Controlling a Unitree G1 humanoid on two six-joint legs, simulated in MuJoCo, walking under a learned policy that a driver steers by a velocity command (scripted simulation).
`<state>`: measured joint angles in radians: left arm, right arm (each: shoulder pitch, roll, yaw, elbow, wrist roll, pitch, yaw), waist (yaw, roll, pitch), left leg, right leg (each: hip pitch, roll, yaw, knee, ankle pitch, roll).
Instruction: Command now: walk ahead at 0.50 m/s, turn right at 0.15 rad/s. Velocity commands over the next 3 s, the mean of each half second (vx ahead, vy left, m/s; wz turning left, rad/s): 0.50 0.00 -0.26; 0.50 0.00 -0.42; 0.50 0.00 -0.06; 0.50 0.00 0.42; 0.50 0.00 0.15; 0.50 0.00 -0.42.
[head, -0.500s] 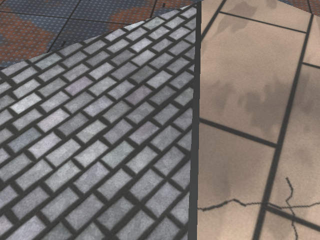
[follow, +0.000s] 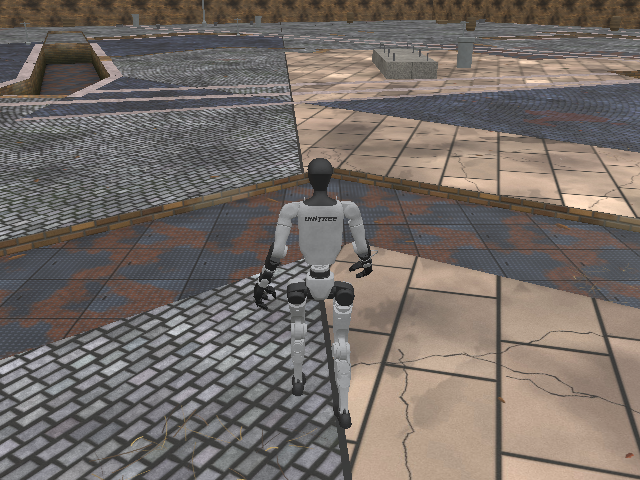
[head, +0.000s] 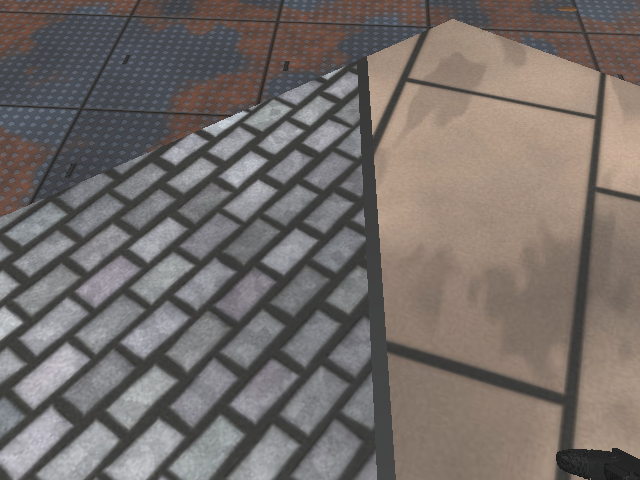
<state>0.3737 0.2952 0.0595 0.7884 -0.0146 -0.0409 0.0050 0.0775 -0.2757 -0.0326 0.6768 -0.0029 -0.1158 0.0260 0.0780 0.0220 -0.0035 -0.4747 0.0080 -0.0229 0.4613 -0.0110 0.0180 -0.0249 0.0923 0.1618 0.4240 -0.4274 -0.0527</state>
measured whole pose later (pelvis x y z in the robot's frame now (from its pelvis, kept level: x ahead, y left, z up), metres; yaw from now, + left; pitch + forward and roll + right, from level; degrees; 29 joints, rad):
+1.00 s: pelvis +0.55 -0.08 +0.01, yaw -21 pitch +2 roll -1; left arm 0.37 0.29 0.06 0.76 -0.02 -0.04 0.01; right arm 0.06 -0.28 -0.03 0.70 0.00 -0.10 0.03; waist 0.08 0.04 0.01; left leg -0.54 0.03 -0.04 0.50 0.02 -0.01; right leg -0.03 0.11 0.15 0.36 -0.36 -0.06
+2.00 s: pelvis +1.05 -0.27 +0.01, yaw -5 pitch +1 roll -3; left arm 0.31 0.28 0.08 0.87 -0.01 -0.07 0.01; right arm 0.11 -0.27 -0.06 0.70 0.02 -0.02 0.04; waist 0.08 0.03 0.03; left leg -0.63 0.10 0.01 0.67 -0.03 0.03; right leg 0.08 0.00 -0.25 0.23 -0.32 0.02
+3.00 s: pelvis +1.62 -0.33 +0.02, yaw -18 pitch +2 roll +0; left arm 0.39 0.24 0.05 0.90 0.09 -0.12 -0.10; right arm 0.15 -0.24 0.00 0.78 -0.08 -0.03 0.04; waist 0.04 0.02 -0.01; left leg -0.72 0.10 -0.06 0.77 0.05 -0.03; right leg -0.06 0.11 -0.01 0.29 -0.27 -0.12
